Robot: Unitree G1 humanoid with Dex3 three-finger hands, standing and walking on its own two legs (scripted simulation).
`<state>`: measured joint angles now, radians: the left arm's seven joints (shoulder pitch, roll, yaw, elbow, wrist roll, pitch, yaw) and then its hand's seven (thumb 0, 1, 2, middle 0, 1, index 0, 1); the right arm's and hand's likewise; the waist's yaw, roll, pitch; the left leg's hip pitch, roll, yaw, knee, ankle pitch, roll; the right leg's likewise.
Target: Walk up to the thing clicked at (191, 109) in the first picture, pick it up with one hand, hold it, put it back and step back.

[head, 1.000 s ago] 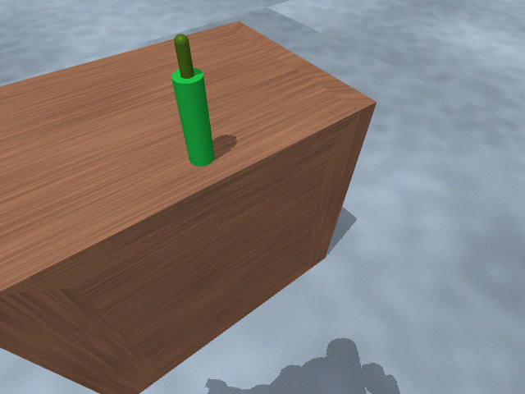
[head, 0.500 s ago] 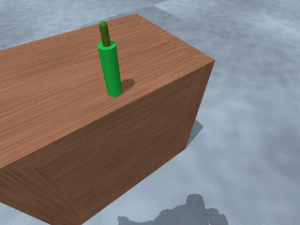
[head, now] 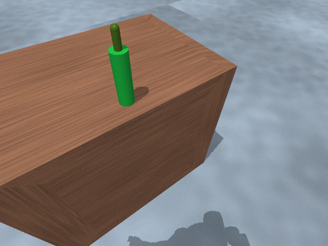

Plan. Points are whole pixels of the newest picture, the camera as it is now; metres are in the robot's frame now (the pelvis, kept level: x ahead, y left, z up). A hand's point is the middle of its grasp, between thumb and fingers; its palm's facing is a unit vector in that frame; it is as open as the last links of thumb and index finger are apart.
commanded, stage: stand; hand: right
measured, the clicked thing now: (121, 69) +0.54 +0.12 +0.14
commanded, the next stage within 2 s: walk up in 0.12 s
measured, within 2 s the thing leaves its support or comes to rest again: neither
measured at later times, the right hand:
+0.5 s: hand (237, 242) +0.15 -0.20 -0.15, palm faces -0.23 +0.85 -0.47, open 7.4 cm
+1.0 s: hand (209, 195) +0.29 -0.15 -0.17, palm faces -0.49 +0.75 -0.45, open 7.4 cm
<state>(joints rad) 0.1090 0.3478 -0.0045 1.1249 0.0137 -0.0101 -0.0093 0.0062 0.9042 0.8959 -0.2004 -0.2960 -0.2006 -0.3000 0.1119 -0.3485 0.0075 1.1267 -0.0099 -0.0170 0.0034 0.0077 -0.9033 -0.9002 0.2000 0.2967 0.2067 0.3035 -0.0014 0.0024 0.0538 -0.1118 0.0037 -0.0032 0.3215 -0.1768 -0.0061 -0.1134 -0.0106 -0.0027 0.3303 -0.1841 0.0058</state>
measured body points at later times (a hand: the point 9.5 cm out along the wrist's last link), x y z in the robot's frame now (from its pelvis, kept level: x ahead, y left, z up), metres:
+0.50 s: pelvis +0.01 +0.08 -0.04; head +0.04 +0.11 +0.41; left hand +0.04 +0.45 -0.14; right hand +0.17 -0.25 -0.12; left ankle +0.02 +0.24 -0.75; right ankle +0.00 -0.11 -0.73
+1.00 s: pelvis +0.05 +0.04 -0.03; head +0.11 +0.05 +0.41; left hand -0.04 +0.35 -0.14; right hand +0.31 -0.19 -0.14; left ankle -0.01 +0.17 -0.68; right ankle +0.10 -0.06 -0.75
